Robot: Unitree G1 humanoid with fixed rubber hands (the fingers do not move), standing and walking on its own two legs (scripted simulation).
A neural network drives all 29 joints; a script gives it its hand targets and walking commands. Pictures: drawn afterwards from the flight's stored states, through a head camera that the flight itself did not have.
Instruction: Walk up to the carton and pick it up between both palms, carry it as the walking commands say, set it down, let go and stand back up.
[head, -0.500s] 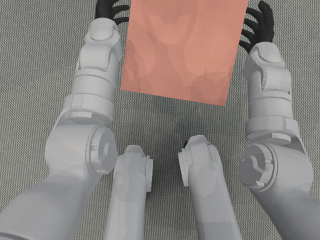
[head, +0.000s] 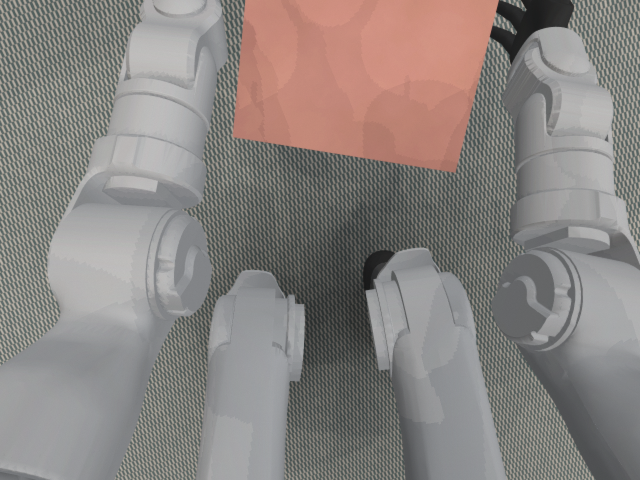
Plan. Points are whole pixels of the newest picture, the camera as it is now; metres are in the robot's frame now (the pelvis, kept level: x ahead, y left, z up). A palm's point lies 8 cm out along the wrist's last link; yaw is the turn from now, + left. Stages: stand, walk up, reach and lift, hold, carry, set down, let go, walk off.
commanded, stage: set down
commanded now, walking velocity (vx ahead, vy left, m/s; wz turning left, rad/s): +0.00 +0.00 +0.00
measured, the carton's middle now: (355, 34) +0.56 -0.09 -0.25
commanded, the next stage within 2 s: none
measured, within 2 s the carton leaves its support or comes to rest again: rests again in 1.10 s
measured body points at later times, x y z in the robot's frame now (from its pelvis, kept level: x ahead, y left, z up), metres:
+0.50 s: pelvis +0.00 +0.00 -0.02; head +0.37 -0.02 +0.23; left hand +0.60 +0.06 -0.17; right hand +0.52 -0.25 -0.18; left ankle +0.09 +0.11 -0.37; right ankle +0.12 -0.13 -0.37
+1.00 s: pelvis +0.00 +0.00 -0.03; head +0.37 -0.03 +0.22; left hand +0.60 +0.07 -0.19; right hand +0.52 -0.24 -0.20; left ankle +0.09 +0.11 -0.37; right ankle +0.12 -0.13 -0.37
